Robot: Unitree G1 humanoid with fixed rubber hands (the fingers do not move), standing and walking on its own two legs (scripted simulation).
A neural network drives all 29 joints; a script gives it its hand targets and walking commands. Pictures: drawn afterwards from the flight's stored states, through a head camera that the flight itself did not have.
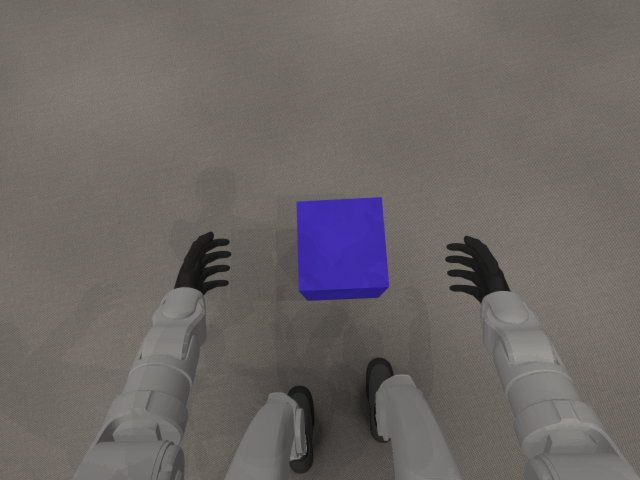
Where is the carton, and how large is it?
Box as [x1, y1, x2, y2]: [297, 197, 388, 300]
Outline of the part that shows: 381,197 297,202 299,291 308,300 378,297 388,287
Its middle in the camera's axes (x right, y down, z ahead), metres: +0.05 +0.05 +1.00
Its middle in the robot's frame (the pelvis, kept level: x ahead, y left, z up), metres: +0.48 -0.02 -0.59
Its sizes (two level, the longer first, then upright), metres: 0.210 0.200 0.250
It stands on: the floor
